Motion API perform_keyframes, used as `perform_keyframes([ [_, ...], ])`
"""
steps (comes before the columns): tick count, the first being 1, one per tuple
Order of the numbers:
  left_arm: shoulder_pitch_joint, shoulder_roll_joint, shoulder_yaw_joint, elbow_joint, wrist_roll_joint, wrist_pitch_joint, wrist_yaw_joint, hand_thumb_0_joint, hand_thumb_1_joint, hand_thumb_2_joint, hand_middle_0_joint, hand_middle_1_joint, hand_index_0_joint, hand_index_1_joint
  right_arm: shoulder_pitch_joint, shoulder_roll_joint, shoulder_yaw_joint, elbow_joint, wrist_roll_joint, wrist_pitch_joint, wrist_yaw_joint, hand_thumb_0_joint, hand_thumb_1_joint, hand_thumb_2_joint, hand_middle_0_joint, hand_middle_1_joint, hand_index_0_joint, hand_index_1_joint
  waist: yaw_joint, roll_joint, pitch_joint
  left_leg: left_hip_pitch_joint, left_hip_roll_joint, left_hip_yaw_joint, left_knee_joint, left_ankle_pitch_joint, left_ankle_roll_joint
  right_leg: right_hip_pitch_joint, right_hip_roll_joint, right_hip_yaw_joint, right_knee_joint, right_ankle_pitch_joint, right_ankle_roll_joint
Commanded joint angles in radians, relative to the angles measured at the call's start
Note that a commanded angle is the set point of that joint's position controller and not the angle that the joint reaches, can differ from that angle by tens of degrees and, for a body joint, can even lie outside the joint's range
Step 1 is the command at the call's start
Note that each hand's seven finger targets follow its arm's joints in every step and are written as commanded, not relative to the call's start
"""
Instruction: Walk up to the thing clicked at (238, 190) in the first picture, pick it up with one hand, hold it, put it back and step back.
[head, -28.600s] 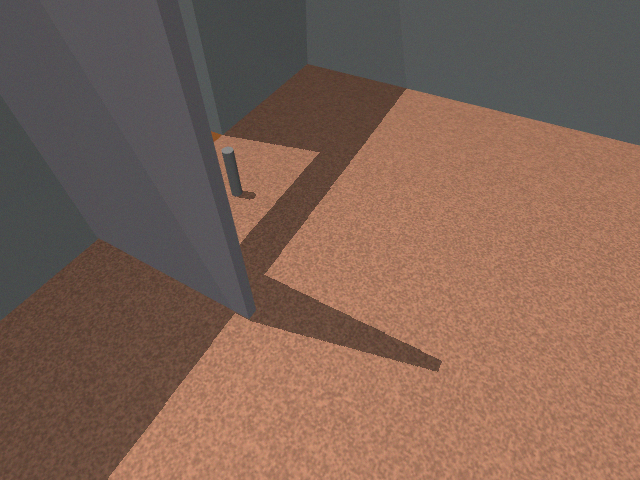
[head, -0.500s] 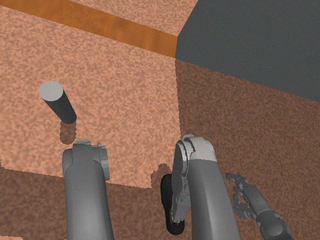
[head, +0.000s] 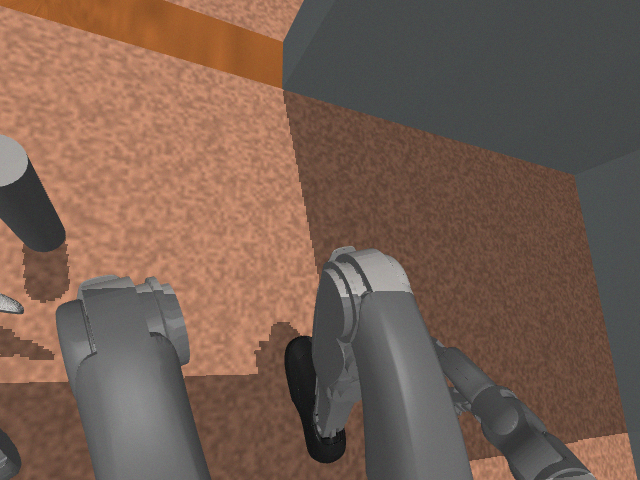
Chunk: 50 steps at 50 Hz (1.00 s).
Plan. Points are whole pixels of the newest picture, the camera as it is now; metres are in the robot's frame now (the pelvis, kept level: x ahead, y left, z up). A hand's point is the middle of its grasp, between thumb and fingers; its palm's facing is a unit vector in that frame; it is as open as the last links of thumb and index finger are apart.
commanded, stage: close in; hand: left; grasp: from the side
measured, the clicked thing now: (24, 206) +0.43 +0.28 -0.16
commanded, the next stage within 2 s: rest palm in 0.46 s
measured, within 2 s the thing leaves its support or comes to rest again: leaves its support in 1.62 s
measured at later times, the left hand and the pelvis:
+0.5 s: hand (8, 227) +0.40 +0.29 -0.15, palm faces +0.24 -0.97 +0.02, open 17.4 cm; pelvis -0.01 +0.01 +0.00, yaw -1 degrees
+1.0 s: hand (22, 212) +0.42 +0.28 -0.16, palm faces +0.28 -0.96 +0.02, open 12.8 cm; pelvis -0.01 +0.01 +0.00, yaw -3 degrees
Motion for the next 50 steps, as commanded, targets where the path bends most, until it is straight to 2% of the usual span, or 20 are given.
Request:
perform_keyframes([
  [1,-0.176,0.205,-0.036,-0.134,0.004,-0.108,0.069,0.0,-0.601,0.018,-0.062,-0.078,-0.062,-0.073,0.02,-0.327,-0.116,-0.041,-0.013,0.003,0.0,0.0,-0.937,-0.907,0.199,0.3,0.199,0.3,-0.036,0.486,-0.568,0.416,0.042,0.142,-0.31,0.092,0.022,0.213,0.015,-0.13,-0.198,0.153,-0.078],
  [3,-0.183,0.189,-0.064,-0.123,0.008,-0.119,0.088,0.0,-0.585,0.009,-0.06,-0.068,-0.063,-0.059,0.02,-0.332,-0.11,-0.044,-0.019,0.006,0.008,0.0,-0.931,-0.904,0.199,0.3,0.199,0.3,-0.058,0.455,-0.555,0.385,0.038,0.139,-0.298,0.052,0.03,0.226,0.019,-0.136,-0.211,0.138,-0.072],
  [4,-0.178,0.185,-0.073,-0.131,0.008,-0.124,0.093,0.0,-0.594,0.004,-0.062,-0.07,-0.065,-0.061,0.012,-0.332,-0.112,-0.047,-0.019,0.006,0.01,0.0,-0.932,-0.904,0.199,0.3,0.199,0.3,-0.05,0.439,-0.553,0.378,0.037,0.143,-0.294,0.042,0.032,0.228,0.02,-0.134,-0.217,0.133,-0.072],
  [7,-0.192,0.158,-0.107,-0.129,0.009,-0.138,0.113,0.0,-0.571,0.008,-0.054,-0.069,-0.062,-0.056,0.005,-0.338,-0.106,-0.049,-0.023,0.009,0.017,0.0,-0.929,-0.903,0.199,0.3,0.199,0.3,-0.07,0.436,-0.542,0.386,0.035,0.128,-0.297,0.054,0.029,0.225,0.022,-0.146,-0.205,0.144,-0.07],
  [10,-0.192,0.158,-0.103,-0.113,0.005,-0.154,0.145,0.0,-0.577,0.029,-0.047,-0.066,-0.051,-0.057,0.005,-0.337,-0.097,-0.055,-0.026,0.017,0.023,0.0,-0.924,-0.903,0.199,0.3,0.199,0.3,-0.067,0.413,-0.539,0.372,0.033,0.125,-0.288,0.048,0.031,0.244,0.027,-0.147,-0.212,0.141,-0.068],
  [11,-0.186,0.171,-0.094,-0.119,0.005,-0.163,0.156,0.0,-0.587,0.025,-0.051,-0.068,-0.055,-0.059,0.003,-0.338,-0.092,-0.054,-0.028,0.019,0.023,0.0,-0.926,-0.904,0.199,0.3,0.199,0.3,-0.057,0.42,-0.543,0.373,0.032,0.123,-0.289,0.06,0.029,0.252,0.029,-0.148,-0.206,0.149,-0.07],
  [14,-0.192,0.182,-0.1,-0.102,0.028,-0.179,0.188,0.0,-0.574,0.041,-0.048,-0.07,-0.052,-0.061,-0.009,-0.34,-0.088,-0.057,-0.034,0.029,0.027,0.0,-0.921,-0.903,0.199,0.3,0.199,0.3,-0.055,0.449,-0.519,0.389,0.037,0.117,-0.303,0.06,0.021,0.228,0.029,-0.153,-0.193,0.143,-0.076],
  [16,-0.21,0.167,-0.114,-0.1,0.04,-0.192,0.206,0.0,-0.533,0.055,-0.044,-0.066,-0.048,-0.058,-0.013,-0.339,-0.081,-0.06,-0.045,0.035,0.029,0.0,-0.916,-0.902,0.199,0.3,0.199,0.3,-0.074,0.468,-0.519,0.404,0.037,0.112,-0.302,0.064,0.017,0.233,0.03,-0.157,-0.192,0.151,-0.074],
  [19,-0.227,0.186,-0.117,-0.114,0.052,-0.205,0.234,0.0,-0.506,0.073,-0.048,-0.067,-0.049,-0.062,-0.014,-0.338,-0.072,-0.059,-0.052,0.042,0.033,0.0,-0.915,-0.903,0.199,0.3,0.199,0.3,-0.073,0.465,-0.516,0.389,0.037,0.115,-0.291,0.07,0.022,0.247,0.031,-0.151,-0.199,0.164,-0.073],
  [22,-0.208,0.158,-0.142,-0.096,0.069,-0.207,0.251,0.0,-0.479,0.093,-0.053,-0.079,-0.054,-0.073,-0.01,-0.346,-0.073,-0.058,-0.059,0.05,0.037,0.0,-0.916,-0.903,0.199,0.3,0.199,0.3,-0.088,0.49,-0.503,0.425,0.041,0.099,-0.31,0.083,0.011,0.23,0.03,-0.162,-0.185,0.172,-0.075],
  [23,-0.207,0.164,-0.145,-0.109,0.07,-0.211,0.258,0.0,-0.479,0.101,-0.051,-0.078,-0.049,-0.075,-0.013,-0.345,-0.07,-0.058,-0.062,0.051,0.04,0.0,-0.913,-0.903,0.199,0.3,0.199,0.3,-0.081,0.492,-0.514,0.427,0.041,0.1,-0.304,0.087,0.012,0.239,0.032,-0.16,-0.184,0.177,-0.075],
  [24,-0.207,0.138,-0.159,-0.098,0.067,-0.212,0.261,0.0,-0.468,0.097,-0.055,-0.08,-0.056,-0.074,-0.009,-0.345,-0.068,-0.059,-0.063,0.054,0.041,0.0,-0.913,-0.903,0.199,0.3,0.199,0.3,-0.097,0.483,-0.519,0.436,0.039,0.091,-0.304,0.1,0.011,0.242,0.032,-0.165,-0.183,0.19,-0.073],
  [28,-0.209,0.141,-0.173,-0.078,0.069,-0.214,0.287,0.0,-0.487,0.104,-0.059,-0.077,-0.056,-0.076,-0.01,-0.345,-0.057,-0.064,-0.064,0.059,0.047,0.0,-0.914,-0.904,0.199,0.3,0.199,0.3,-0.1,0.464,-0.499,0.404,0.036,0.088,-0.299,0.08,0.016,0.249,0.035,-0.168,-0.192,0.179,-0.072],
  [31,-0.233,0.15,-0.176,-0.081,0.069,-0.22,0.301,0.0,-0.397,0.171,-0.146,-0.123,-0.132,-0.131,-0.021,-0.345,-0.05,-0.068,-0.067,0.06,0.045,0.0,-0.898,-0.902,0.199,0.3,0.199,0.3,-0.1,0.459,-0.482,0.396,0.036,0.087,-0.296,0.047,0.018,0.238,0.039,-0.169,-0.2,0.157,-0.07],
  [36,-0.231,0.142,-0.18,-0.047,0.08,-0.234,0.342,0.0,-0.294,0.208,-0.142,-0.132,-0.131,-0.137,-0.019,-0.342,-0.037,-0.069,-0.076,0.064,0.049,0.0,-0.89,-0.901,0.199,0.3,0.199,0.3,-0.112,0.438,-0.477,0.392,0.038,0.076,-0.289,0.059,0.02,0.256,0.044,-0.177,-0.2,0.169,-0.068],
  [38,-0.256,0.159,-0.181,-0.06,0.088,-0.245,0.351,0.0,-0.177,0.287,-0.274,-0.246,-0.263,-0.25,-0.024,-0.343,-0.031,-0.072,-0.079,0.068,0.049,0.0,-0.889,-0.898,0.199,0.3,0.199,0.3,-0.116,0.449,-0.473,0.402,0.04,0.073,-0.293,0.063,0.018,0.252,0.044,-0.18,-0.201,0.17,-0.067],
  [40,-0.254,0.182,-0.168,-0.052,0.095,-0.249,0.362,0.0,-0.112,0.347,-0.335,-0.306,-0.324,-0.31,-0.031,-0.343,-0.028,-0.074,-0.08,0.071,0.049,0.0,-0.885,-0.897,0.199,0.299,0.199,0.299,-0.107,0.461,-0.46,0.399,0.045,0.068,-0.3,0.046,0.016,0.242,0.045,-0.181,-0.196,0.156,-0.069],
  [42,-0.271,0.182,-0.175,-0.053,0.1,-0.256,0.367,0.0,-0.018,0.401,-0.385,-0.347,-0.372,-0.354,-0.031,-0.348,-0.026,-0.071,-0.083,0.074,0.049,0.0,-0.885,-0.897,0.199,0.299,0.199,0.299,-0.121,0.474,-0.455,0.409,0.047,0.062,-0.303,0.053,0.014,0.241,0.045,-0.184,-0.191,0.165,-0.068],
  [45,-0.251,0.182,-0.171,-0.044,0.1,-0.251,0.377,0.0,0.086,0.462,-0.443,-0.399,-0.427,-0.406,-0.031,-0.342,-0.019,-0.074,-0.087,0.078,0.047,0.0,-0.881,-0.897,0.199,0.299,0.199,0.299,-0.115,0.47,-0.476,0.416,0.048,0.069,-0.289,0.09,0.015,0.264,0.049,-0.18,-0.198,0.196,-0.068],
  [50,-0.261,0.173,-0.191,-0.051,0.117,-0.243,0.391,0.0,0.298,0.616,-0.591,-0.557,-0.578,-0.561,-0.028,-0.35,-0.02,-0.074,-0.089,0.088,0.05,0.0,-0.872,-0.894,0.199,0.299,0.199,0.299,-0.13,0.502,-0.459,0.449,0.055,0.044,-0.316,0.098,0.004,0.243,0.046,-0.196,-0.183,0.2,-0.068],
])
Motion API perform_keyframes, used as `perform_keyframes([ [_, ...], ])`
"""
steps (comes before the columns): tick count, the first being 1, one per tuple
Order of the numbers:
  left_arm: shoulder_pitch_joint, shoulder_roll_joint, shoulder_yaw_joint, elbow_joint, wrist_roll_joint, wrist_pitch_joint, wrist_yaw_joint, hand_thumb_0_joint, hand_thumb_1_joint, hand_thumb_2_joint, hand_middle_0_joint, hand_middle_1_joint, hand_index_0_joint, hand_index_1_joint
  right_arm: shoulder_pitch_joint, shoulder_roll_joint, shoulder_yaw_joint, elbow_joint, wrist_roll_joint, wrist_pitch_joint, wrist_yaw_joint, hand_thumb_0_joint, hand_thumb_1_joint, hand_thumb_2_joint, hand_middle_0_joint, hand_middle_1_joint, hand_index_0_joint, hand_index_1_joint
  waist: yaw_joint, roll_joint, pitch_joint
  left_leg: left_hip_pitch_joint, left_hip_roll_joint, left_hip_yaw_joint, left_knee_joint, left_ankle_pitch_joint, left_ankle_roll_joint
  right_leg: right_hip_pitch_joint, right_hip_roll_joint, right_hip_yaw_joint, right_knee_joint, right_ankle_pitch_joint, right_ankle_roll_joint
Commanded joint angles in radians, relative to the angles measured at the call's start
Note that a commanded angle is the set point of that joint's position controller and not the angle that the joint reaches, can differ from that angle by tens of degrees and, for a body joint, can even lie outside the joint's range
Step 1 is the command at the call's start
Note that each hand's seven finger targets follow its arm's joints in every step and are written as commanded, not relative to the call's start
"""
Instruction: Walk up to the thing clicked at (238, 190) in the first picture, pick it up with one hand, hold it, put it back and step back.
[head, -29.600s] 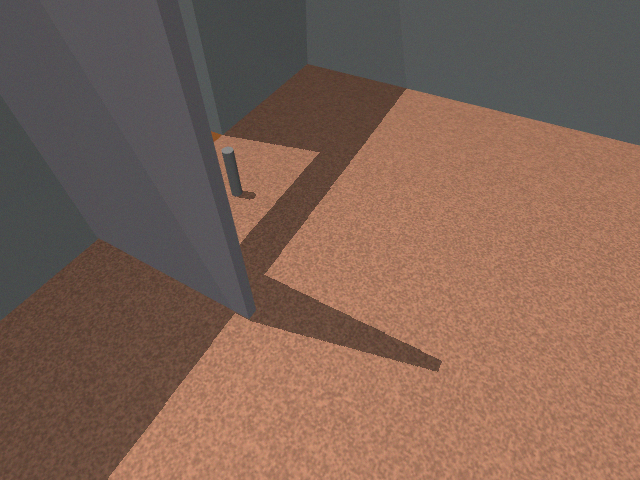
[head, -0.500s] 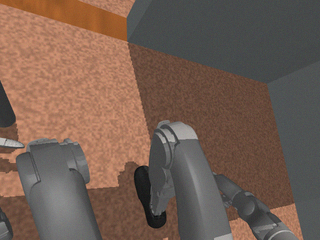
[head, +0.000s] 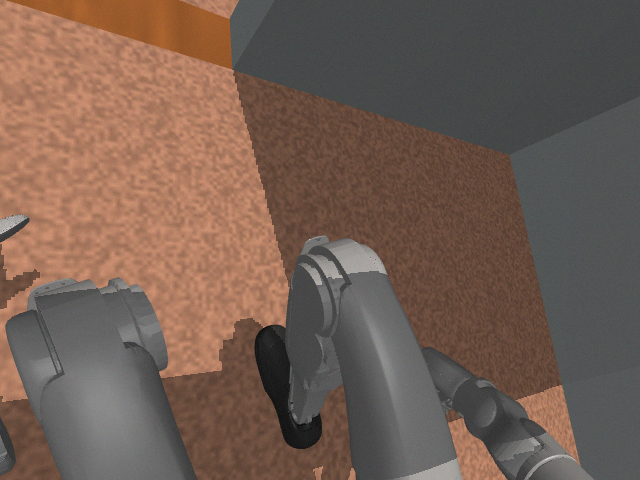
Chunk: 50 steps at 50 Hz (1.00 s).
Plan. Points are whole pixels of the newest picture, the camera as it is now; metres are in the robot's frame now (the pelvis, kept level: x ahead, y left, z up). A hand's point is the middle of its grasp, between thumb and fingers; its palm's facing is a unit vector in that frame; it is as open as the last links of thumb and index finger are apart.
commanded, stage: close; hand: left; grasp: from the side
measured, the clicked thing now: out of the picture +0.42 +0.29 -0.16
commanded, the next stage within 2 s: settle in 0.30 s
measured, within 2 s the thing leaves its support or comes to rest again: leaves its support in 0.62 s
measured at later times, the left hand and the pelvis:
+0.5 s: hand out of the picture +0.43 +0.29 -0.15, palm faces +0.35 -0.94 +0.01, open 7.4 cm; pelvis +0.00 +0.00 +0.00, yaw -1 degrees
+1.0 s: hand out of the picture +0.41 +0.31 -0.07, palm faces +0.32 -0.95 -0.02, open 7.1 cm; pelvis +0.00 -0.01 +0.02, yaw +2 degrees
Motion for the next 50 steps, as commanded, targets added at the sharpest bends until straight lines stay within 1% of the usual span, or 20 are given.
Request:
perform_keyframes([
  [1,-0.212,0.146,-0.006,-0.152,0.006,-0.071,0.01,0.0,0.31,0.637,-0.609,-0.58,-0.597,-0.583,0.017,-0.347,-0.122,-0.023,0.002,0.009,-0.014,0.0,-0.87,-0.894,0.199,0.299,0.199,0.299,-0.09,0.552,-0.557,0.419,0.054,0.117,-0.344,0.104,-0.012,0.209,0.023,-0.138,-0.164,0.185,-0.075],
  [3,-0.209,0.157,-0.004,-0.153,0.007,-0.068,0.013,0.0,0.385,0.691,-0.671,-0.638,-0.659,-0.641,0.024,-0.348,-0.121,-0.019,0.002,0.012,-0.015,0.0,-0.871,-0.894,0.199,0.299,0.199,0.299,-0.09,0.549,-0.567,0.421,0.053,0.123,-0.336,0.127,-0.011,0.225,0.024,-0.135,-0.168,0.202,-0.074],
  [7,-0.241,0.164,0.002,-0.141,-0.001,-0.066,0.025,0.0,0.535,0.803,-0.807,-0.762,-0.796,-0.763,0.021,-0.347,-0.113,-0.019,0.003,0.016,-0.018,0.0,-0.866,-0.892,0.2,0.299,0.199,0.299,-0.103,0.531,-0.552,0.394,0.054,0.121,-0.328,0.097,-0.004,0.224,0.028,-0.138,-0.178,0.187,-0.072],
  [11,-0.233,0.188,0.019,-0.122,0.006,-0.063,0.035,0.0,0.673,0.942,-0.943,-0.918,-0.935,-0.916,0.02,-0.341,-0.107,-0.025,0.0,0.019,-0.021,0.0,-0.862,-0.89,0.2,0.299,0.199,0.299,-0.094,0.518,-0.556,0.379,0.053,0.128,-0.322,0.089,0.001,0.234,0.031,-0.136,-0.189,0.181,-0.071],
  [13,-0.257,0.198,0.023,-0.127,0.008,-0.07,0.038,0.0,0.652,1.025,-1.033,-1.026,-1.027,-1.025,0.019,-0.344,-0.103,-0.026,0.0,0.021,-0.021,0.0,-0.866,-0.891,0.199,0.299,0.199,0.299,-0.104,0.523,-0.545,0.375,0.055,0.122,-0.328,0.083,0.0,0.227,0.029,-0.141,-0.182,0.176,-0.072],
  [18,-0.253,0.227,0.037,-0.142,0.02,-0.069,0.038,0.0,0.653,1.182,-1.201,-1.217,-1.196,-1.22,0.023,-0.35,-0.105,-0.025,-0.004,0.031,-0.024,0.0,-0.874,-0.893,0.199,0.299,0.199,0.299,-0.098,0.565,-0.561,0.413,0.062,0.12,-0.34,0.107,-0.007,0.232,0.031,-0.142,-0.174,0.191,-0.077],
  [22,-0.249,0.221,0.047,-0.163,0.011,-0.062,0.039,0.0,0.652,1.284,-1.212,-1.299,-1.199,-1.315,0.028,-0.349,-0.108,-0.028,-0.003,0.031,-0.022,0.0,-0.895,-0.902,0.2,0.3,0.2,0.3,-0.095,0.575,-0.571,0.414,0.061,0.123,-0.339,0.111,-0.007,0.241,0.029,-0.139,-0.177,0.198,-0.076],
  [24,-0.252,0.218,0.034,-0.191,0.018,-0.056,0.03,0.0,0.649,1.311,-1.243,-1.338,-1.232,-1.354,0.029,-0.35,-0.115,-0.027,-0.001,0.032,-0.023,0.0,-0.897,-0.902,0.2,0.3,0.199,0.3,-0.099,0.585,-0.568,0.42,0.063,0.124,-0.344,0.104,-0.007,0.229,0.028,-0.139,-0.18,0.192,-0.076],
  [27,-0.249,0.236,0.044,-0.239,0.016,-0.038,0.019,0.0,0.682,1.333,-1.272,-1.364,-1.261,-1.38,0.037,-0.351,-0.127,-0.025,0.009,0.034,-0.024,0.0,-0.889,-0.9,0.2,0.3,0.2,0.3,-0.089,0.6,-0.58,0.416,0.061,0.128,-0.354,0.086,-0.006,0.227,0.024,-0.134,-0.179,0.18,-0.078],
  [31,-0.253,0.207,0.05,-0.347,-0.013,-0.013,0.01,0.0,0.562,1.34,-1.334,-1.425,-1.325,-1.442,0.064,-0.345,-0.154,-0.02,0.021,0.029,-0.023,0.0,-0.892,-0.9,0.2,0.3,0.199,0.3,-0.069,0.601,-0.661,0.443,0.058,0.144,-0.346,0.124,-0.004,0.252,0.022,-0.116,-0.188,0.218,-0.078],
  [34,-0.24,0.189,0.031,-0.394,-0.004,0.021,0.001,0.0,0.568,1.337,-1.352,-1.436,-1.346,-1.45,0.084,-0.343,-0.176,-0.013,0.033,0.033,-0.025,0.0,-0.891,-0.899,0.2,0.3,0.199,0.3,-0.058,0.65,-0.677,0.481,0.059,0.142,-0.373,0.162,-0.012,0.23,0.016,-0.116,-0.176,0.239,-0.084],
  [36,-0.253,0.178,0.012,-0.444,0.003,0.045,-0.006,0.0,0.589,1.344,-1.357,-1.44,-1.35,-1.454,0.096,-0.335,-0.193,-0.013,0.044,0.038,-0.026,0.0,-0.887,-0.898,0.2,0.3,0.199,0.3,-0.049,0.664,-0.686,0.482,0.059,0.149,-0.386,0.149,-0.012,0.21,0.012,-0.106,-0.18,0.225,-0.089],
  [37,-0.274,0.156,-0.015,-0.448,0.004,0.056,-0.013,0.0,0.575,1.345,-1.367,-1.449,-1.361,-1.462,0.099,-0.333,-0.201,-0.013,0.051,0.04,-0.025,0.0,-0.891,-0.898,0.2,0.3,0.199,0.3,-0.059,0.664,-0.673,0.459,0.055,0.152,-0.391,0.118,-0.01,0.196,0.01,-0.104,-0.183,0.205,-0.09],
  [40,-0.223,0.113,-0.011,-0.485,-0.016,0.101,-0.028,0.0,0.588,1.347,-1.366,-1.447,-1.362,-1.459,0.123,-0.322,-0.228,-0.017,0.071,0.041,-0.024,0.0,-0.885,-0.897,0.2,0.3,0.2,0.3,-0.025,0.64,-0.701,0.454,0.048,0.168,-0.398,0.129,-0.004,0.202,0.006,-0.09,-0.197,0.212,-0.09],
  [41,-0.223,0.121,-0.004,-0.493,-0.016,0.114,-0.03,0.0,0.566,1.332,-1.368,-1.448,-1.367,-1.456,0.124,-0.322,-0.236,-0.019,0.078,0.042,-0.024,0.0,-0.885,-0.896,0.2,0.3,0.199,0.3,-0.021,0.641,-0.699,0.448,0.048,0.164,-0.412,0.111,-0.004,0.175,0.004,-0.092,-0.192,0.191,-0.093],
  [42,-0.243,0.117,-0.013,-0.542,-0.019,0.124,-0.034,0.0,0.57,1.343,-1.379,-1.453,-1.375,-1.464,0.13,-0.313,-0.248,-0.015,0.086,0.041,-0.026,0.0,-0.884,-0.896,0.2,0.3,0.2,0.3,-0.006,0.648,-0.72,0.461,0.047,0.172,-0.414,0.115,-0.003,0.173,0.002,-0.08,-0.196,0.195,-0.095],
  [43,-0.246,0.104,-0.01,-0.557,-0.025,0.137,-0.034,0.0,0.548,1.336,-1.385,-1.456,-1.382,-1.467,0.149,-0.31,-0.258,-0.016,0.093,0.044,-0.026,0.0,-0.887,-0.896,0.2,0.3,0.199,0.3,-0.01,0.643,-0.736,0.464,0.045,0.173,-0.42,0.119,-0.002,0.177,0.0,-0.079,-0.199,0.196,-0.095],
  [44,-0.236,0.057,-0.044,-0.549,-0.029,0.155,-0.038,0.0,0.548,1.338,-1.385,-1.456,-1.381,-1.467,0.147,-0.302,-0.269,-0.019,0.103,0.044,-0.025,0.0,-0.883,-0.895,0.2,0.3,0.199,0.3,-0.006,0.63,-0.724,0.439,0.04,0.179,-0.428,0.088,0.0,0.151,-0.002,-0.076,-0.204,0.17,-0.097],
  [48,-0.258,0.057,-0.041,-0.636,-0.025,0.203,-0.049,0.0,0.535,1.323,-1.377,-1.447,-1.376,-1.456,0.175,-0.284,-0.311,-0.015,0.131,0.044,-0.029,0.0,-0.88,-0.894,0.2,0.3,0.2,0.3,0.02,0.632,-0.756,0.426,0.033,0.196,-0.451,0.056,0.008,0.132,-0.009,-0.055,-0.216,0.139,-0.101],
  [50,-0.245,0.025,-0.047,-0.657,-0.031,0.234,-0.054,0.0,0.529,1.32,-1.379,-1.442,-1.375,-1.454,0.182,-0.262,-0.33,-0.019,0.149,0.043,-0.031,0.0,-0.878,-0.894,0.2,0.3,0.199,0.3,0.041,0.605,-0.782,0.419,0.028,0.211,-0.461,0.048,0.013,0.131,-0.01,-0.041,-0.233,0.128,-0.103],
])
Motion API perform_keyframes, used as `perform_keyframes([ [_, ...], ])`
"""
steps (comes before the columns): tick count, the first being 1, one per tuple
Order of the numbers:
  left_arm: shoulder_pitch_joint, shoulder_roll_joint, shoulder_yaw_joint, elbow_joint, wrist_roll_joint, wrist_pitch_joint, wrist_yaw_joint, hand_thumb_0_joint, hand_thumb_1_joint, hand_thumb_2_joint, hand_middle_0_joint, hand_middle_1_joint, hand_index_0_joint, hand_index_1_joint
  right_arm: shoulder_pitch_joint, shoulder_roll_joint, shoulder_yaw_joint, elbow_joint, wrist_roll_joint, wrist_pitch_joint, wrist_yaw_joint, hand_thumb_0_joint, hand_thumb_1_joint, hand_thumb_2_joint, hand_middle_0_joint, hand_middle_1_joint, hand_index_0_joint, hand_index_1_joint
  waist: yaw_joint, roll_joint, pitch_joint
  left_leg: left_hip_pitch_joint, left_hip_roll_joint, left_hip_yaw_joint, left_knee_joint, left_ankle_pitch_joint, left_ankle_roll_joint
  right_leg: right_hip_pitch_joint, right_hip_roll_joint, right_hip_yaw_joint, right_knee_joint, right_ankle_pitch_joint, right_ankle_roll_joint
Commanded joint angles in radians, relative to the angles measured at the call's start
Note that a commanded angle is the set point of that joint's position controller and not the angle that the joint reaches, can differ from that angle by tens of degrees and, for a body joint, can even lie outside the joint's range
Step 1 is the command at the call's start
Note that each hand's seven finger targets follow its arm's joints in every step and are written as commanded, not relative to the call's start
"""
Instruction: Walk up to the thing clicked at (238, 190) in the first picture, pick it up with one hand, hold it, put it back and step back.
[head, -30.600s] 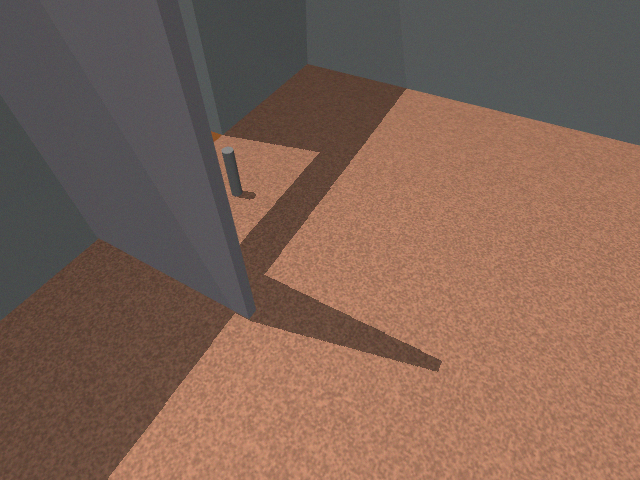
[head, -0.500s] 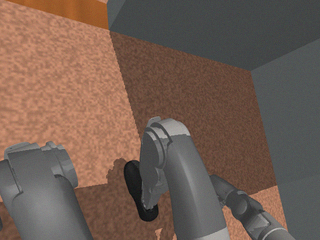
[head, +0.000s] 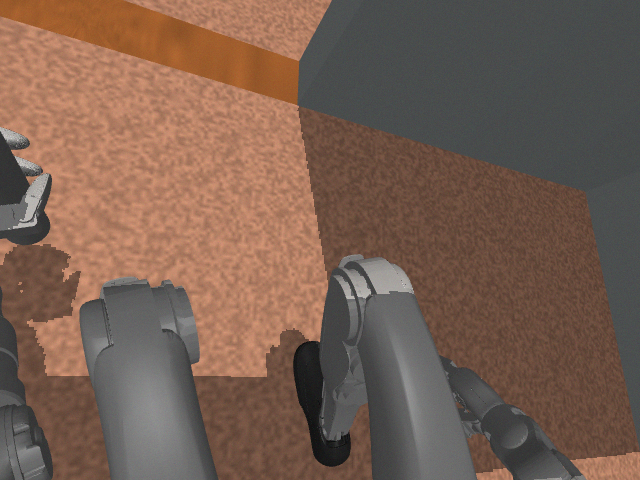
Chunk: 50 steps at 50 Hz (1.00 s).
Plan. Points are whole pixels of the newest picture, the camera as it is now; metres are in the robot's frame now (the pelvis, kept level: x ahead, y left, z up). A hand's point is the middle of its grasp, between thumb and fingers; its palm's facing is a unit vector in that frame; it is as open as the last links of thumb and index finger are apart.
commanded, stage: settle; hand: left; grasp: from the side
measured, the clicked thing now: out of the picture +0.42 +0.31 -0.09
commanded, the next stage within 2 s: lift in 1.28 s
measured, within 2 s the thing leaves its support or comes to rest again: neither
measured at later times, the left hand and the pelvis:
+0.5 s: hand out of the picture +0.41 +0.30 +0.00, palm faces +0.27 -0.96 -0.05, open 7.1 cm; pelvis +0.01 -0.01 +0.04, yaw +5 degrees
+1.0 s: hand out of the picture +0.42 +0.29 +0.05, palm faces +0.27 -0.96 -0.04, open 7.1 cm; pelvis +0.01 -0.02 +0.07, yaw +8 degrees
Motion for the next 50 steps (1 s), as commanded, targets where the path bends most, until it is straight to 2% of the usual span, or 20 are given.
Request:
perform_keyframes([
  [1,-0.273,0.12,-0.011,-0.274,-0.023,-0.031,-0.018,0.0,0.512,1.314,-1.374,-1.438,-1.371,-1.449,0.069,-0.286,-0.163,-0.037,0.041,-0.004,-0.019,0.0,-0.875,-0.893,0.2,0.3,0.2,0.3,-0.028,0.487,-0.619,0.441,0.02,0.134,-0.372,0.011,0.012,0.158,0.024,-0.084,-0.194,0.125,-0.086],
  [4,-0.313,0.103,-0.031,-0.327,-0.031,0.006,-0.032,0.0,0.486,1.287,-1.331,-1.402,-1.327,-1.414,0.09,-0.26,-0.185,-0.028,0.064,-0.004,-0.028,0.0,-0.873,-0.893,0.2,0.3,0.2,0.3,-0.017,0.446,-0.657,0.415,0.012,0.161,-0.375,-0.005,0.023,0.175,0.024,-0.062,-0.228,0.105,-0.086],
  [5,-0.296,0.116,-0.004,-0.325,-0.033,0.017,-0.032,0.0,0.472,1.278,-1.336,-1.408,-1.335,-1.417,0.105,-0.26,-0.194,-0.021,0.072,-0.004,-0.031,0.0,-0.875,-0.892,0.2,0.3,0.2,0.3,-0.006,0.44,-0.66,0.412,0.009,0.165,-0.386,-0.002,0.024,0.176,0.02,-0.059,-0.228,0.103,-0.086],
  [7,-0.285,0.08,-0.029,-0.335,-0.033,0.042,-0.042,0.0,0.497,1.261,-1.308,-1.377,-1.308,-1.385,0.118,-0.246,-0.206,-0.021,0.081,-0.001,-0.034,0.0,-0.869,-0.891,0.2,0.3,0.2,0.3,0.001,0.432,-0.708,0.431,0.006,0.176,-0.385,0.036,0.024,0.193,0.019,-0.049,-0.232,0.13,-0.088],
  [11,-0.282,0.095,0.009,-0.359,-0.042,0.074,-0.051,0.0,0.453,1.276,-1.31,-1.387,-1.307,-1.399,0.144,-0.228,-0.232,-0.002,0.107,0.005,-0.045,0.0,-0.868,-0.891,0.2,0.3,0.2,0.3,0.032,0.417,-0.734,0.441,0.001,0.193,-0.41,0.027,0.028,0.179,0.012,-0.032,-0.252,0.105,-0.092],
  [13,-0.325,0.081,0.002,-0.408,-0.051,0.083,-0.061,0.0,0.461,1.281,-1.306,-1.396,-1.305,-1.405,0.142,-0.218,-0.242,-0.018,0.114,0.001,-0.05,0.0,-0.868,-0.892,0.2,0.3,0.2,0.3,0.03,0.411,-0.768,0.43,-0.003,0.208,-0.411,0.036,0.033,0.216,0.01,-0.018,-0.269,0.117,-0.09],
  [15,-0.283,0.08,0.008,-0.339,-0.044,0.102,-0.072,0.0,0.431,1.269,-1.301,-1.394,-1.303,-1.401,0.164,-0.21,-0.252,0.014,0.124,0.001,-0.056,0.0,-0.869,-0.891,0.2,0.3,0.2,0.3,0.026,0.368,-0.733,0.412,-0.003,0.215,-0.422,0.005,0.038,0.194,0.008,-0.012,-0.285,0.078,-0.088],
  [17,-0.292,0.093,0.024,-0.38,-0.048,0.106,-0.085,0.0,0.417,1.263,-1.298,-1.387,-1.298,-1.395,0.169,-0.199,-0.254,0.012,0.131,0.001,-0.059,0.0,-0.871,-0.892,0.2,0.3,0.2,0.3,0.045,0.384,-0.767,0.443,-0.004,0.218,-0.437,0.026,0.036,0.204,0.005,-0.006,-0.286,0.087,-0.091],
  [18,-0.32,0.068,0.002,-0.423,-0.05,0.107,-0.094,0.0,0.438,1.275,-1.302,-1.393,-1.302,-1.402,0.173,-0.201,-0.264,0.01,0.13,-0.002,-0.063,0.0,-0.874,-0.893,0.2,0.3,0.2,0.3,0.041,0.401,-0.802,0.476,-0.003,0.22,-0.436,0.062,0.034,0.218,0.002,-0.005,-0.287,0.122,-0.091],
  [21,-0.301,0.068,0.036,-0.398,-0.062,0.129,-0.101,0.0,0.436,1.265,-1.312,-1.4,-1.314,-1.406,0.195,-0.197,-0.274,0.015,0.142,-0.007,-0.067,0.0,-0.875,-0.893,0.2,0.3,0.2,0.3,0.046,0.376,-0.825,0.481,-0.004,0.225,-0.445,0.106,0.033,0.244,-0.006,0.004,-0.291,0.152,-0.089],
  [22,-0.246,0.077,0.055,-0.347,-0.059,0.138,-0.102,0.0,0.43,1.277,-1.311,-1.398,-1.309,-1.408,0.197,-0.187,-0.273,0.023,0.145,-0.005,-0.07,0.0,-0.871,-0.892,0.2,0.3,0.2,0.3,0.062,0.339,-0.808,0.462,-0.004,0.232,-0.442,0.102,0.039,0.254,-0.005,0.011,-0.304,0.144,-0.085],
  [25,-0.338,0.057,0.027,-0.452,-0.063,0.135,-0.116,0.0,0.387,1.281,-1.33,-1.419,-1.33,-1.428,0.194,-0.178,-0.286,0.01,0.147,-0.012,-0.075,0.0,-0.878,-0.893,0.2,0.3,0.2,0.3,0.057,0.357,-0.855,0.474,-0.005,0.247,-0.453,0.099,0.041,0.284,-0.01,0.026,-0.328,0.144,-0.085],
  [29,-0.296,0.067,0.056,-0.39,-0.055,0.152,-0.124,0.0,0.382,1.274,-1.325,-1.405,-1.324,-1.415,0.203,-0.173,-0.297,0.017,0.156,-0.016,-0.082,0.0,-0.879,-0.894,0.2,0.3,0.2,0.3,0.06,0.324,-0.828,0.466,-0.003,0.251,-0.473,0.075,0.045,0.281,-0.011,0.031,-0.353,0.112,-0.083],
  [33,-0.316,0.068,0.071,-0.424,-0.063,0.152,-0.133,0.0,0.36,1.275,-1.336,-1.409,-1.333,-1.421,0.224,-0.165,-0.307,0.022,0.156,-0.024,-0.087,0.0,-0.887,-0.896,0.2,0.3,0.2,0.3,0.073,0.322,-0.877,0.488,-0.002,0.264,-0.477,0.118,0.046,0.336,-0.015,0.049,-0.372,0.151,-0.08],
  [35,-0.279,0.036,0.061,-0.364,-0.059,0.16,-0.137,0.0,0.391,1.267,-1.331,-1.395,-1.329,-1.406,0.228,-0.159,-0.301,0.033,0.158,-0.027,-0.088,0.0,-0.883,-0.894,0.2,0.3,0.2,0.3,0.067,0.313,-0.854,0.502,0.0,0.256,-0.492,0.13,0.043,0.315,-0.017,0.039,-0.361,0.155,-0.084],
  [38,-0.337,0.066,0.076,-0.425,-0.051,0.154,-0.126,0.0,0.367,1.302,-1.352,-1.425,-1.349,-1.439,0.227,-0.159,-0.311,0.025,0.159,-0.028,-0.092,0.0,-0.88,-0.894,0.2,0.3,0.2,0.3,0.082,0.339,-0.861,0.52,-0.001,0.262,-0.515,0.113,0.042,0.313,-0.018,0.045,-0.379,0.134,-0.088],
  [41,-0.315,0.022,0.059,-0.394,-0.051,0.16,-0.13,0.0,0.388,1.302,-1.358,-1.422,-1.353,-1.436,0.233,-0.154,-0.316,0.03,0.159,-0.031,-0.091,0.0,-0.882,-0.895,0.2,0.3,0.199,0.3,0.072,0.331,-0.866,0.548,0.0,0.261,-0.521,0.13,0.039,0.3,-0.02,0.045,-0.38,0.149,-0.089],
  [43,-0.337,0.045,0.063,-0.416,-0.043,0.159,-0.13,0.0,0.39,1.291,-1.361,-1.419,-1.358,-1.431,0.233,-0.155,-0.323,0.026,0.159,-0.035,-0.095,0.0,-0.882,-0.894,0.2,0.3,0.199,0.3,0.079,0.336,-0.876,0.543,-0.001,0.267,-0.529,0.128,0.042,0.319,-0.022,0.053,-0.391,0.148,-0.089],
  [48,-0.342,0.015,0.049,-0.374,-0.045,0.161,-0.131,0.0,0.387,1.301,-1.357,-1.423,-1.356,-1.434,0.241,-0.144,-0.325,0.036,0.16,-0.044,-0.098,0.0,-0.885,-0.895,0.2,0.3,0.199,0.3,0.065,0.303,-0.855,0.531,-0.003,0.273,-0.538,0.093,0.046,0.326,-0.023,0.061,-0.424,0.116,-0.085],
  [50,-0.361,0.036,0.063,-0.397,-0.04,0.158,-0.127,0.0,0.421,1.294,-1.347,-1.404,-1.344,-1.416,0.24,-0.148,-0.327,0.029,0.161,-0.046,-0.097,0.0,-0.882,-0.895,0.2,0.3,0.199,0.3,0.077,0.323,-0.882,0.562,-0.003,0.268,-0.553,0.101,0.042,0.319,-0.024,0.055,-0.412,0.116,-0.09],
])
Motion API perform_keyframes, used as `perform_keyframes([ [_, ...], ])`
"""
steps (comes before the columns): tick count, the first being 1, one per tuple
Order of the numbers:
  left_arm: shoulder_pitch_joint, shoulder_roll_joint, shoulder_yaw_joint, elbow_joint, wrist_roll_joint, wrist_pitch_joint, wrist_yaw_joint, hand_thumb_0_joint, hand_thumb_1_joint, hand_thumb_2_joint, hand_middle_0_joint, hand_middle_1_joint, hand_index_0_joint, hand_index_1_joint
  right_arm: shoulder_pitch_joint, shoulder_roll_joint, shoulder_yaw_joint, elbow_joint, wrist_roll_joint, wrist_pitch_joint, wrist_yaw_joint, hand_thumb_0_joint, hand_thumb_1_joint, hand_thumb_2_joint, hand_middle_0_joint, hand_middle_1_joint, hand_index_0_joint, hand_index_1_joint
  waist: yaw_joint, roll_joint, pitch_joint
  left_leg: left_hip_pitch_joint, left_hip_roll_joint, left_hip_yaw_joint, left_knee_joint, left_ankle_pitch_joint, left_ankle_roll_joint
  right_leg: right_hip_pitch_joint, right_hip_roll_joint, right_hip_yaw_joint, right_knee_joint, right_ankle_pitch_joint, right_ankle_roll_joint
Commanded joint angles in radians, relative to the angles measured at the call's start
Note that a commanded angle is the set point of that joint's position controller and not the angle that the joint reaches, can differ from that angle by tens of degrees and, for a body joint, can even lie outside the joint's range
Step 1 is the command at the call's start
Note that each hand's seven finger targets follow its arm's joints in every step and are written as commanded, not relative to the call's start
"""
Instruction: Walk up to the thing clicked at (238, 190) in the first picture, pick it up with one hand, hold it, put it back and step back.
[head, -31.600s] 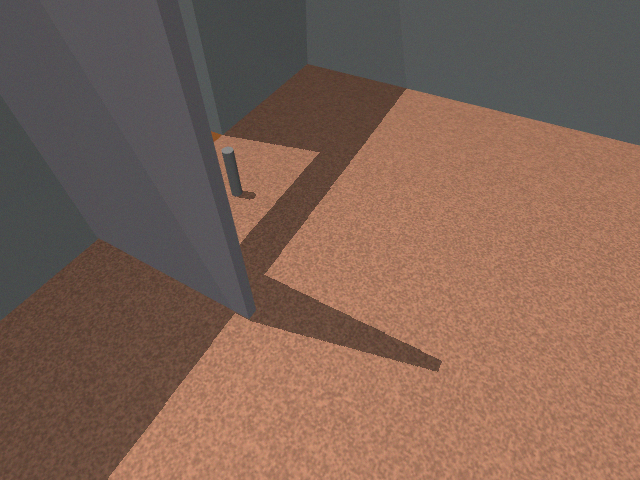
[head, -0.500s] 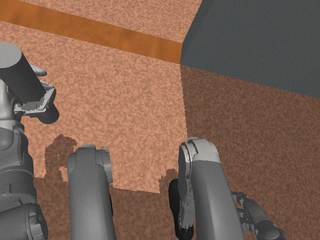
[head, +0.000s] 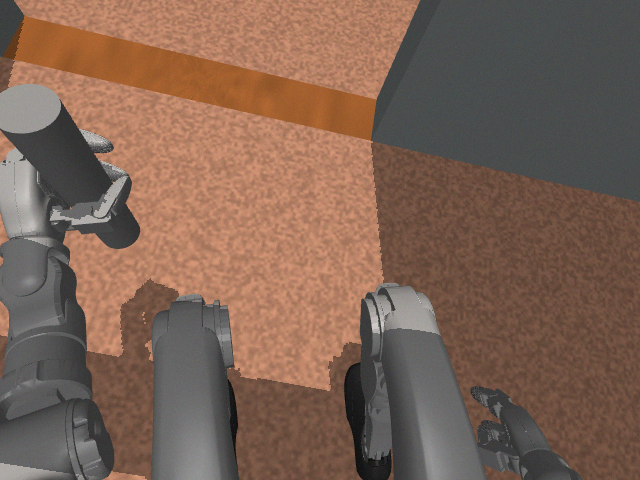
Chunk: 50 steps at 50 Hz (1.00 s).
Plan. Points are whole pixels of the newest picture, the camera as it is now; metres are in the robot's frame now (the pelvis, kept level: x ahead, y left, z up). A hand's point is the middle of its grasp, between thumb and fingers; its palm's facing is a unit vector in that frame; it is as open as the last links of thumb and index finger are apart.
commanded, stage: settle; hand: left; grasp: from the side
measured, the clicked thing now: (85, 186) +0.44 +0.26 -0.02
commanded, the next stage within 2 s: lift in 0.28 s
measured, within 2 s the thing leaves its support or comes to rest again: neither
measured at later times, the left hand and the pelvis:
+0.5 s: hand (92, 177) +0.44 +0.25 +0.00, palm faces +0.14 -0.99 -0.04, open 7.1 cm; pelvis +0.00 +0.00 +0.02, yaw +1 degrees
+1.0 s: hand (43, 152) +0.42 +0.24 +0.10, palm faces +0.13 -0.99 -0.04, open 7.0 cm; pelvis +0.01 +0.00 +0.09, yaw +2 degrees
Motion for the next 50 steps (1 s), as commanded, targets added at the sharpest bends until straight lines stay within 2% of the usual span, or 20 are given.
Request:
perform_keyframes([
  [1,-0.309,0.232,0.047,-0.22,-0.016,-0.088,0.005,0.0,0.401,1.302,-1.356,-1.42,-1.354,-1.432,0.123,-0.199,-0.083,-0.054,0.005,-0.023,-0.013,0.0,-0.886,-0.895,0.2,0.3,0.199,0.3,0.016,0.182,-0.672,0.476,-0.021,0.107,-0.269,0.108,0.061,0.328,0.029,-0.048,-0.273,0.167,-0.064],
  [2,-0.325,0.208,0.026,-0.231,-0.015,-0.089,0.005,0.0,0.412,1.312,-1.355,-1.423,-1.354,-1.434,0.122,-0.2,-0.083,-0.055,0.005,-0.023,-0.013,0.0,-0.883,-0.895,0.2,0.3,0.199,0.3,0.001,0.181,-0.666,0.475,-0.022,0.103,-0.269,0.109,0.061,0.319,0.029,-0.051,-0.272,0.171,-0.064],
  [3,-0.321,0.203,0.031,-0.212,-0.014,-0.087,0.007,0.0,0.441,1.323,-1.345,-1.419,-1.343,-1.431,0.126,-0.198,-0.081,-0.049,0.005,-0.025,-0.012,0.0,-0.878,-0.894,0.2,0.3,0.199,0.3,-0.001,0.177,-0.653,0.469,-0.022,0.102,-0.273,0.11,0.061,0.317,0.028,-0.053,-0.27,0.173,-0.064],
  [5,-0.324,0.227,0.045,-0.204,-0.008,-0.09,0.014,0.0,0.421,1.322,-1.35,-1.422,-1.347,-1.435,0.13,-0.195,-0.08,-0.042,0.004,-0.025,-0.013,0.0,-0.882,-0.895,0.2,0.3,0.199,0.3,0.006,0.18,-0.641,0.468,-0.022,0.106,-0.277,0.108,0.061,0.317,0.028,-0.049,-0.278,0.168,-0.064],
  [8,-0.346,0.206,0.019,-0.211,-0.001,-0.094,0.013,0.0,0.4,1.337,-1.356,-1.433,-1.353,-1.447,0.121,-0.193,-0.081,-0.045,0.004,-0.025,-0.013,0.0,-0.882,-0.895,0.2,0.3,0.199,0.3,0.001,0.191,-0.625,0.483,-0.022,0.105,-0.299,0.072,0.06,0.294,0.026,-0.05,-0.287,0.133,-0.067],
  [12,-0.355,0.228,0.042,-0.214,-0.005,-0.098,0.019,0.0,0.419,1.32,-1.343,-1.412,-1.34,-1.424,0.131,-0.195,-0.084,-0.045,0.007,-0.029,-0.014,0.0,-0.88,-0.894,0.2,0.3,0.2,0.3,0.01,0.189,-0.662,0.5,-0.024,0.102,-0.31,0.088,0.058,0.309,0.024,-0.05,-0.283,0.143,-0.069],
  [14,-0.354,0.2,0.019,-0.178,0.0,-0.098,0.019,0.0,0.42,1.333,-1.341,-1.418,-1.339,-1.431,0.127,-0.185,-0.078,-0.04,0.005,-0.029,-0.012,0.0,-0.88,-0.895,0.2,0.3,0.199,0.3,-0.001,0.183,-0.627,0.486,-0.024,0.104,-0.312,0.066,0.06,0.295,0.024,-0.049,-0.291,0.124,-0.067],
  [16,-0.376,0.21,0.024,-0.192,-0.001,-0.103,0.019,0.0,0.429,1.331,-1.346,-1.418,-1.344,-1.43,0.132,-0.186,-0.08,-0.041,0.006,-0.031,-0.013,0.0,-0.88,-0.895,0.2,0.3,0.199,0.3,-0.004,0.179,-0.641,0.496,-0.024,0.103,-0.317,0.057,0.06,0.296,0.024,-0.046,-0.302,0.118,-0.068],
  [19,-0.388,0.216,0.02,-0.197,0.002,-0.105,0.019,0.0,0.424,1.325,-1.338,-1.411,-1.338,-1.422,0.136,-0.188,-0.085,-0.042,0.005,-0.032,-0.014,0.0,-0.88,-0.894,0.2,0.3,0.199,0.3,0.002,0.178,-0.655,0.487,-0.028,0.113,-0.321,0.06,0.061,0.327,0.022,-0.039,-0.315,0.118,-0.066],
  [20,-0.376,0.22,0.024,-0.194,0.003,-0.105,0.018,0.0,0.423,1.245,-1.379,-1.449,-1.412,-1.423,0.142,-0.187,-0.083,-0.039,0.007,-0.033,-0.013,0.0,-0.922,-0.898,0.2,0.299,0.2,0.299,0.006,0.18,-0.668,0.507,-0.028,0.109,-0.326,0.067,0.06,0.321,0.023,-0.042,-0.311,0.122,-0.068],
  [22,-0.354,0.218,0.032,-0.178,-0.003,-0.102,0.012,0.0,0.362,1.228,-1.339,-1.438,-1.372,-1.415,0.139,-0.189,-0.084,-0.039,0.009,-0.032,-0.015,0.0,-0.912,-0.896,0.2,0.299,0.2,0.299,0.011,0.178,-0.664,0.516,-0.029,0.109,-0.329,0.083,0.06,0.323,0.022,-0.041,-0.312,0.135,-0.068],
  [25,-0.36,0.234,0.042,-0.217,-0.011,-0.1,0.004,0.0,0.399,1.24,-1.337,-1.437,-1.367,-1.415,0.152,-0.184,-0.089,-0.036,0.012,-0.035,-0.018,0.0,-0.909,-0.896,0.2,0.299,0.2,0.299,0.016,0.17,-0.717,0.528,-0.028,0.12,-0.323,0.124,0.063,0.384,0.021,-0.027,-0.33,0.175,-0.062],
  [29,-0.317,0.206,0.022,-0.227,-0.018,-0.079,-0.012,0.0,0.384,1.227,-1.335,-1.427,-1.367,-1.404,0.15,-0.185,-0.092,-0.043,0.023,-0.035,-0.02,0.0,-0.908,-0.896,0.2,0.299,0.2,0.299,0.02,0.206,-0.692,0.581,-0.027,0.104,-0.376,0.106,0.055,0.35,0.018,-0.04,-0.332,0.148,-0.072],
  [35,-0.299,0.21,0.023,-0.362,-0.041,-0.05,-0.007,0.0,0.385,1.235,-1.321,-1.419,-1.353,-1.397,0.147,-0.173,-0.099,-0.071,0.038,-0.038,-0.032,0.0,-0.903,-0.895,0.2,0.299,0.2,0.299,0.035,0.175,-0.734,0.594,-0.028,0.115,-0.406,0.116,0.063,0.434,0.015,-0.017,-0.407,0.161,-0.064],
  [38,-0.253,0.151,-0.017,-0.367,-0.052,-0.02,-0.009,0.0,0.405,1.24,-1.304,-1.411,-1.337,-1.388,0.132,-0.171,-0.102,-0.075,0.05,-0.045,-0.037,0.0,-0.899,-0.894,0.2,0.299,0.2,0.299,0.025,0.166,-0.675,0.615,-0.025,0.101,-0.45,0.059,0.061,0.404,0.016,-0.02,-0.441,0.109,-0.067],
  [39,-0.255,0.17,0.009,-0.378,-0.054,-0.016,-0.003,0.0,0.411,1.241,-1.309,-1.416,-1.342,-1.393,0.141,-0.172,-0.104,-0.073,0.052,-0.047,-0.04,0.0,-0.898,-0.894,0.2,0.299,0.2,0.299,0.031,0.163,-0.683,0.625,-0.023,0.098,-0.46,0.063,0.06,0.423,0.015,-0.021,-0.444,0.115,-0.066],
  [40,-0.22,0.166,0.003,-0.383,-0.057,-0.01,-0.003,0.0,0.42,1.24,-1.309,-1.413,-1.342,-1.389,0.133,-0.171,-0.103,-0.084,0.058,-0.047,-0.043,0.0,-0.897,-0.893,0.2,0.299,0.2,0.299,0.037,0.155,-0.672,0.629,-0.023,0.092,-0.476,0.054,0.061,0.422,0.014,-0.022,-0.455,0.106,-0.066],
  [43,-0.207,0.161,-0.027,-0.516,-0.062,0.013,0.002,0.0,0.425,1.228,-1.301,-1.408,-1.337,-1.38,0.13,-0.164,-0.108,-0.1,0.066,-0.051,-0.051,0.0,-0.897,-0.893,0.2,0.299,0.2,0.299,0.048,0.175,-0.726,0.697,-0.024,0.098,-0.513,0.093,0.059,0.483,0.011,-0.008,-0.501,0.142,-0.066],
  [46,-0.133,0.121,-0.033,-0.515,-0.074,0.054,0.021,0.0,0.452,1.235,-1.286,-1.398,-1.32,-1.371,0.125,-0.155,-0.109,-0.107,0.08,-0.055,-0.06,0.0,-0.89,-0.892,0.201,0.299,0.2,0.299,0.046,0.145,-0.687,0.734,-0.019,0.088,-0.549,0.107,0.059,0.509,0.01,-0.006,-0.538,0.156,-0.063],
  [50,-0.073,0.112,-0.066,-0.659,-0.067,0.09,0.051,0.0,0.448,1.232,-1.278,-1.397,-1.314,-1.369,0.115,-0.144,-0.113,-0.123,0.089,-0.061,-0.07,0.0,-0.89,-0.891,0.201,0.299,0.2,0.299,0.062,0.169,-0.703,0.826,-0.017,0.086,-0.612,0.145,0.058,0.58,0.006,-0.001,-0.598,0.194,-0.063],
])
